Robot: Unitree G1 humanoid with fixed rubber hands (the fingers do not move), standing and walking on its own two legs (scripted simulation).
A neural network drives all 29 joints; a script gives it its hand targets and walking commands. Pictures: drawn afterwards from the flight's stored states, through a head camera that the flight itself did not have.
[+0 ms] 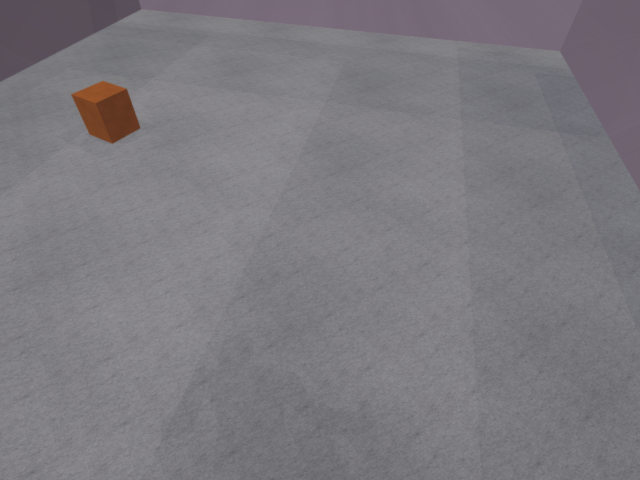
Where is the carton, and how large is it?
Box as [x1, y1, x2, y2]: [71, 81, 139, 143]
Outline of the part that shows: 71,94 90,134 112,143 139,128 137,119 125,88 101,81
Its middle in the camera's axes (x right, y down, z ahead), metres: -1.26 -0.73 +2.25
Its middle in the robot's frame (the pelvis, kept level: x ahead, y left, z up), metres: +2.12 +1.33 -0.65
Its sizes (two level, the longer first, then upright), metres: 0.210 0.200 0.250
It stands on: the floor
